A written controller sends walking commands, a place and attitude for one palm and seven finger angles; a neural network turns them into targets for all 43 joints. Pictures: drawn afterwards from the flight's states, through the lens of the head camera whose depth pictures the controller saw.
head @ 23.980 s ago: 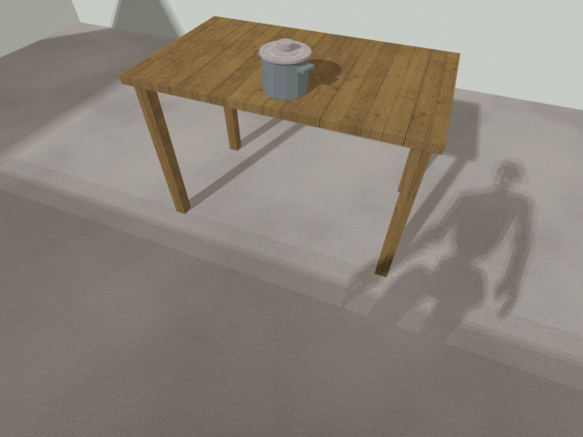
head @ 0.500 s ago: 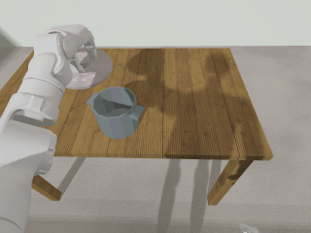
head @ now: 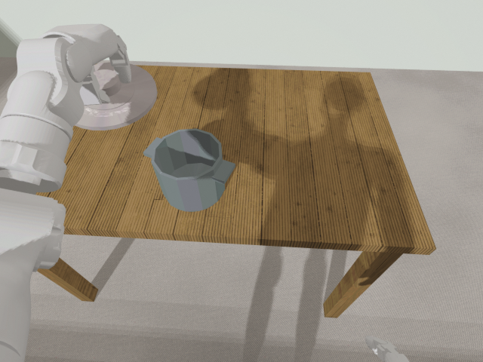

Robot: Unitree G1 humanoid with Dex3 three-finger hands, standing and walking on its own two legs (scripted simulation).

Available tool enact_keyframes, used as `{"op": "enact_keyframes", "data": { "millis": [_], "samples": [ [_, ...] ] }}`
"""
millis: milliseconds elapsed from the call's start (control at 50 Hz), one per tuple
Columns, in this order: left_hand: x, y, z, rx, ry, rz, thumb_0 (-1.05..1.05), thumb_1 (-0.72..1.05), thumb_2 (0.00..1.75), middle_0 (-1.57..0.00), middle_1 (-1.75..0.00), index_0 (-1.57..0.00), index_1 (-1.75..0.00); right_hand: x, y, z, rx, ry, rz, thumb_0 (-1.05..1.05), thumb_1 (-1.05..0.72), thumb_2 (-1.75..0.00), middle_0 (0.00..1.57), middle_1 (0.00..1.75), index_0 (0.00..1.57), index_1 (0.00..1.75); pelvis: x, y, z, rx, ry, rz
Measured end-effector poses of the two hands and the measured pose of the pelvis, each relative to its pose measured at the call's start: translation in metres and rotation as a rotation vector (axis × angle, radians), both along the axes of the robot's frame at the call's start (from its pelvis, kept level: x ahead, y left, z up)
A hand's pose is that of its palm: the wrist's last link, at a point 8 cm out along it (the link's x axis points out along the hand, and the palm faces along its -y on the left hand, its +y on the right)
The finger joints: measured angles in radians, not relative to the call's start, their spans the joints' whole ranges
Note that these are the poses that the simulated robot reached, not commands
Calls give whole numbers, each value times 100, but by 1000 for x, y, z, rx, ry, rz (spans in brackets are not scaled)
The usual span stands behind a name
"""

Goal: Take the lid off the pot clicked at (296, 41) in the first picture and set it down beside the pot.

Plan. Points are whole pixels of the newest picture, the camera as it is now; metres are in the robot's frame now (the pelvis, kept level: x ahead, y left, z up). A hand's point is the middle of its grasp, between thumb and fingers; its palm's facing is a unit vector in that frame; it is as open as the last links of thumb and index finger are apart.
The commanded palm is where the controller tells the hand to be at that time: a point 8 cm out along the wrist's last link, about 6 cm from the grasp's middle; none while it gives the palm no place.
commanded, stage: move the lid sideways beside the pot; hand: left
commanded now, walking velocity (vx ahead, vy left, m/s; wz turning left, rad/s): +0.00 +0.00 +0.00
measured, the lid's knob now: (104, 83) +0.51 +0.22 +0.20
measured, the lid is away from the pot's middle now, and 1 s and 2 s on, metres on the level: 0.11 0.24 0.23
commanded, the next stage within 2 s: lower the lid onto the table in 1.00 s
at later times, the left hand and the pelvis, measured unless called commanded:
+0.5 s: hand (51, 89) +0.46 +0.28 +0.22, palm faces -0.26 -0.03 -0.97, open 7.8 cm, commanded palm +0.46 +0.28 +0.28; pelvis -0.01 +0.01 +0.00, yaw +0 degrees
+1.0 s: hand (9, 95) +0.45 +0.34 +0.21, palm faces -0.30 -0.03 -0.95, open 7.8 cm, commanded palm +0.46 +0.32 +0.28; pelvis +0.00 +0.02 +0.00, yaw +0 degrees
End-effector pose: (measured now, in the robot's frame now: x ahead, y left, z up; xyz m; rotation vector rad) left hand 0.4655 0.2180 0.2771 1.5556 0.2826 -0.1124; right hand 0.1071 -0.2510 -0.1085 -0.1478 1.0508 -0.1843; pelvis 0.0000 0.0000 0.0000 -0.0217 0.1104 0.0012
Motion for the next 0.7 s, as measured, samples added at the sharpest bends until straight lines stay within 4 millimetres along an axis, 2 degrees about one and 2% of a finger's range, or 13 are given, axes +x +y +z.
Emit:
{"op": "enact_keyframes", "data": {
  "millis": [360, 480, 700],
  "samples": [
    [-8, 49, -2, 7, 19, 62, 0, 22, 86, -62, -92, -63, -91, -30, -1, -1, -36, 79, -39, 1, -91, -89, 20, 30, 20, 30, -5, 9, -1, -9, 5, 0],
    [-11, 58, 1, 8, 9, 55, 0, 21, 86, -62, -92, -64, -91, -35, 0, -1, -47, 87, -38, 1, -91, -89, 20, 30, 20, 30, -6, 13, -1, -12, 8, 3],
    [-11, 87, -3, -2, 29, 93, 0, 21, 86, -62, -92, -64, -91, -41, 3, 0, -62, 101, -50, 1, -91, -89, 20, 30, 20, 30, -6, 15, -1, -16, 14, -2]
  ]
}}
